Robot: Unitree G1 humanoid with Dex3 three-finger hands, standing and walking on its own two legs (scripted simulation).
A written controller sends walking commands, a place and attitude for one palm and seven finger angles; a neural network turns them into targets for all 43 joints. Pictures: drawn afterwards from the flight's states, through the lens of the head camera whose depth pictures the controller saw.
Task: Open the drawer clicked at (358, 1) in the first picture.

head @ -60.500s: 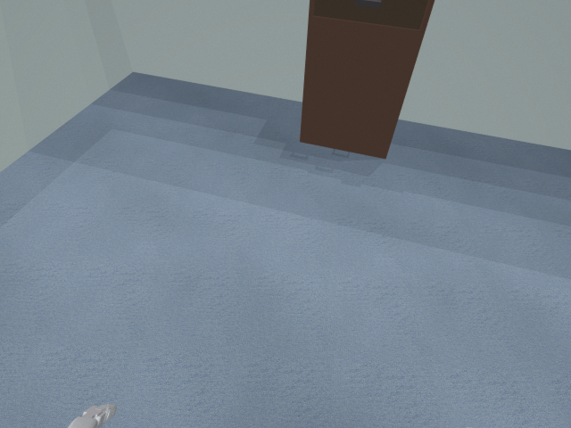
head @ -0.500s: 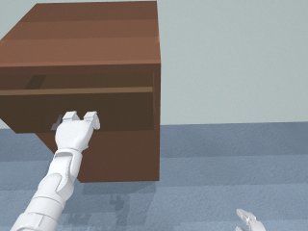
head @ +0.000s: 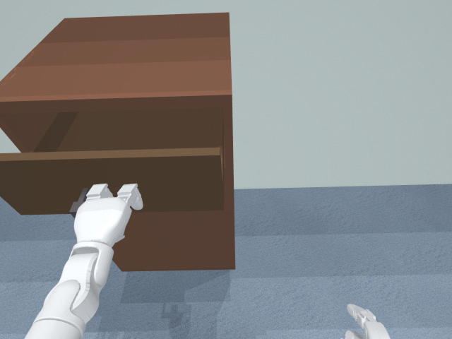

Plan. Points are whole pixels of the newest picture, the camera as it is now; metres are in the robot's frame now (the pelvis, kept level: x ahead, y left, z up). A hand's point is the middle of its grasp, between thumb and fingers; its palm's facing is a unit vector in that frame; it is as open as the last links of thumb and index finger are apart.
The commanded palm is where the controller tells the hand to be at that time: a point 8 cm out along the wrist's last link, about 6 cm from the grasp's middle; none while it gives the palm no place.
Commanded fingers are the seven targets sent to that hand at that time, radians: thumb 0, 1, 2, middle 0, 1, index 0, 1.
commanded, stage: pull the drawer open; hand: left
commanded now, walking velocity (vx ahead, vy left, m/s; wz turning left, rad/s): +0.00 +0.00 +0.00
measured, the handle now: (103, 200) +0.37 +0.26 +0.04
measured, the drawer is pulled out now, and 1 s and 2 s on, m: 0.13 0.26 0.30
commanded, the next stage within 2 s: open the thumb to release the handle in 1.66 s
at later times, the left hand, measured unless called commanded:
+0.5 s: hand (108, 263) +0.25 +0.22 +0.02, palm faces +0.02 -0.09 -1.00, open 5.6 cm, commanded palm +0.21 +0.24 +0.07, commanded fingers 0.00 0.90 0.90 -0.40 -1.35 -0.40 -1.35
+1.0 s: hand (98, 300) +0.19 +0.22 +0.02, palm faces +0.03 -0.08 -1.00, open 5.6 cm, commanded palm +0.15 +0.23 +0.07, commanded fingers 0.00 0.90 0.90 -0.40 -1.35 -0.40 -1.35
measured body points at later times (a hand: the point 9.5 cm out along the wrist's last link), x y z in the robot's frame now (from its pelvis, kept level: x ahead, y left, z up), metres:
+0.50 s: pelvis -0.01 +0.00 +0.00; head +0.00 -0.03 +0.45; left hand +0.24 +0.22 +0.07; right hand +0.19 -0.22 -0.10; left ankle -0.02 +0.13 -0.72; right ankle -0.03 -0.11 -0.72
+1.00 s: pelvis -0.01 -0.01 -0.01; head +0.00 -0.04 +0.44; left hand +0.18 +0.22 +0.07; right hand +0.20 -0.23 -0.10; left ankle -0.02 +0.13 -0.72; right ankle -0.03 -0.11 -0.72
